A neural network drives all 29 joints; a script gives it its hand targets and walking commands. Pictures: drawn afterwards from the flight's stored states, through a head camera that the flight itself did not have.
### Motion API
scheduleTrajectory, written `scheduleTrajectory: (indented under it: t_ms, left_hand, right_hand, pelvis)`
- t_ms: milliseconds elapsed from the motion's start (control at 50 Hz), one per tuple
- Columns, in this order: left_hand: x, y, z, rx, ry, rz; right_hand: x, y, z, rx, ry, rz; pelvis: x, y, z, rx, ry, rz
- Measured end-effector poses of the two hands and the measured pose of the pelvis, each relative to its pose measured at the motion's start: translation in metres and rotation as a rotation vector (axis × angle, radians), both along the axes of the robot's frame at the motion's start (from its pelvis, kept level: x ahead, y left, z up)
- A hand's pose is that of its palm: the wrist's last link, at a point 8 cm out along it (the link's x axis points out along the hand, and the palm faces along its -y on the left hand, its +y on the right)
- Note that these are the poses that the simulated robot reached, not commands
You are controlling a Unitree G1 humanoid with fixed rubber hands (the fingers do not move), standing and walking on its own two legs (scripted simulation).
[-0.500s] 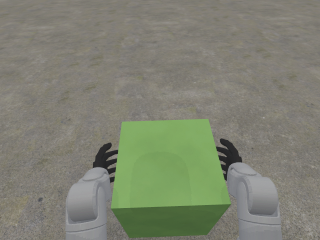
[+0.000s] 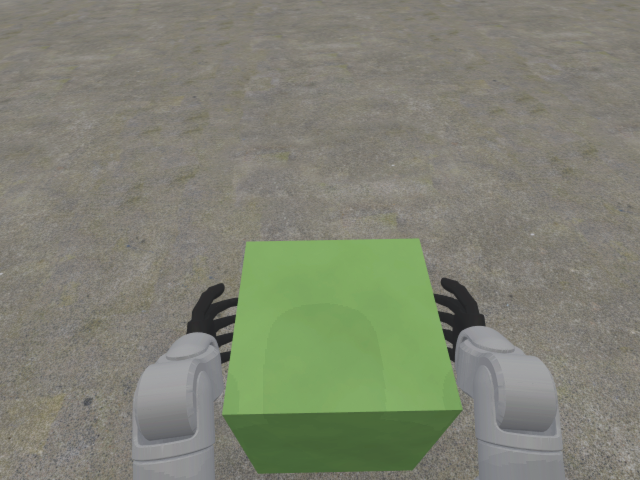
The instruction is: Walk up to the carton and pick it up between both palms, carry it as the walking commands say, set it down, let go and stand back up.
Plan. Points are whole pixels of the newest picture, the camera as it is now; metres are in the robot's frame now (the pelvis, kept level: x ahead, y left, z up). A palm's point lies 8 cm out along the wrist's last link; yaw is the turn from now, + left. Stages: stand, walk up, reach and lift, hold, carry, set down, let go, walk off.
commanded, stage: carry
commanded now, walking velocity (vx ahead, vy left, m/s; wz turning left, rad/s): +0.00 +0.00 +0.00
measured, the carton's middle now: (334, 362) +0.28 +0.00 +0.02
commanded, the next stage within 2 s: none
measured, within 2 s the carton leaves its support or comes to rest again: neither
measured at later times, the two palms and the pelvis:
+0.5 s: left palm (212, 344) +0.27 +0.14 +0.09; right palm (473, 341) +0.27 -0.16 +0.08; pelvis +0.00 -0.01 +0.00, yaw +0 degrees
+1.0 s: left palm (215, 343) +0.27 +0.14 +0.08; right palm (471, 340) +0.27 -0.16 +0.08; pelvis +0.00 -0.01 +0.00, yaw +0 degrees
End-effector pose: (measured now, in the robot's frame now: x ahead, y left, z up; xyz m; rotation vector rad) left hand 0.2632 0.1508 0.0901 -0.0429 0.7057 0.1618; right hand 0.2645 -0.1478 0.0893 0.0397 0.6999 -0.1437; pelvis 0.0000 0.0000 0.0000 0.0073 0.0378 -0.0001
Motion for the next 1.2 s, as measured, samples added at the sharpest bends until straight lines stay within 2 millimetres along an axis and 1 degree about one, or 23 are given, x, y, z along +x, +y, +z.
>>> scheduleTrajectory:
  t_ms: [540, 1200]
  left_hand:
    - [0.005, -0.009, -0.003, 0.011, -0.006, -0.013]
    - [0.015, -0.008, -0.014, 0.023, -0.019, -0.027]
  right_hand:
    - [0.002, -0.009, -0.005, -0.001, -0.005, -0.005]
    - [0.011, -0.009, -0.015, -0.014, -0.016, -0.001]
  pelvis:
    - [0.001, -0.007, 0.001, -0.003, 0.004, -0.002]
    - [0.005, -0.005, 0.002, -0.006, 0.008, -0.004]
